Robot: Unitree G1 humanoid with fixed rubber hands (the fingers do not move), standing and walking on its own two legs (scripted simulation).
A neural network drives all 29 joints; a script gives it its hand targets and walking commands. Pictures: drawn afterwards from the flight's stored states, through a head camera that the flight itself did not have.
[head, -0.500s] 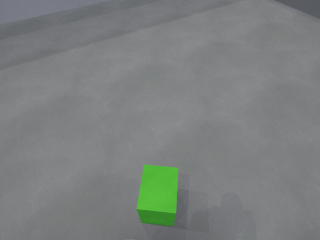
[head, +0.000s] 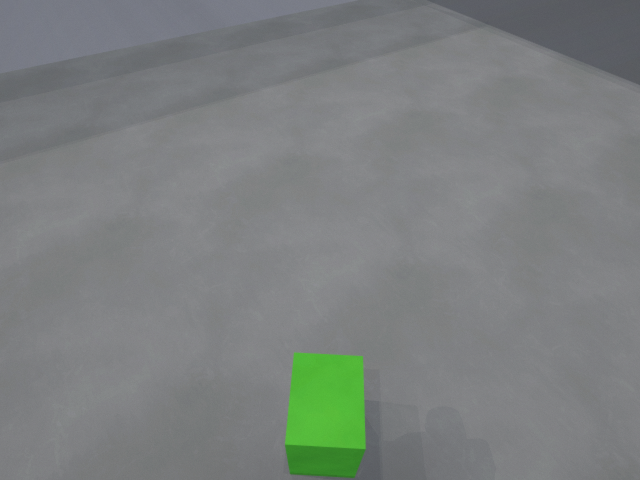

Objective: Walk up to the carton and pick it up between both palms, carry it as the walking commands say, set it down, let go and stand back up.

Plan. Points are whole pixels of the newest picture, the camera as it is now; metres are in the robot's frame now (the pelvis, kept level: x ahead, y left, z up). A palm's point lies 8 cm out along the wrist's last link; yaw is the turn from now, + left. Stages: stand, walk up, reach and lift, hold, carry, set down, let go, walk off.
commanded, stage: walk up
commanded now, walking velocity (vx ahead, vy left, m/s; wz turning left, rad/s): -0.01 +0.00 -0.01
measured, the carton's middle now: (325, 417) +0.41 -0.03 -0.63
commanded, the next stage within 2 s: stand in 0.10 s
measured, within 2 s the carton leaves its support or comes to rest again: neither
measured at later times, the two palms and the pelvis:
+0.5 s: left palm out of the picture -0.03 +0.21 -0.15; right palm out of the picture -0.02 -0.22 -0.15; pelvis +0.01 +0.00 +0.00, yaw +1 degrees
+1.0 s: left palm out of the picture +0.14 +0.20 -0.17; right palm out of the picture +0.13 -0.22 -0.17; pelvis -0.02 -0.01 -0.05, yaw +1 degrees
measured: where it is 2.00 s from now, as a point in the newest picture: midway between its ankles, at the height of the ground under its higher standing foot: outside the picture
